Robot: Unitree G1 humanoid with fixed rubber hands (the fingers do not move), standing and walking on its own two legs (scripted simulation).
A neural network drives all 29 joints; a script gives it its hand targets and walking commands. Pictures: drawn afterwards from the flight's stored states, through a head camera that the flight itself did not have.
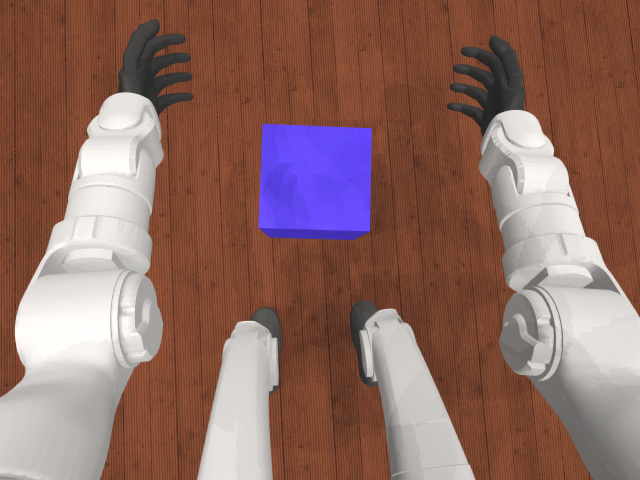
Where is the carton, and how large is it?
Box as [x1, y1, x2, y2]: [258, 124, 371, 239]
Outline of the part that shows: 263,124 258,227 270,237 353,239 369,231 371,128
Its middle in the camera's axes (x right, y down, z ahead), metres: -0.01 -0.10 +0.86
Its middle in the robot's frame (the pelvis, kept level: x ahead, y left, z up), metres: +0.50 -0.02 -0.52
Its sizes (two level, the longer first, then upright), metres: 0.210 0.200 0.250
